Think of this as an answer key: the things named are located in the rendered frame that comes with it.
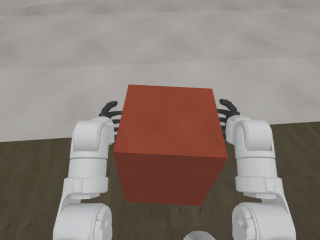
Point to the right robot forearm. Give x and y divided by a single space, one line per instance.
256 165

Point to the left robot upper arm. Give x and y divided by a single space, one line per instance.
84 221

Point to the robot left hand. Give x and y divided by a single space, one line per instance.
105 113

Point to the robot right hand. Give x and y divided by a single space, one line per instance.
233 111

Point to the carton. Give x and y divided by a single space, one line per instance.
169 147

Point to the left robot forearm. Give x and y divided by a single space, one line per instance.
88 161

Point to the right robot upper arm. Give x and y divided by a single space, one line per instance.
261 221

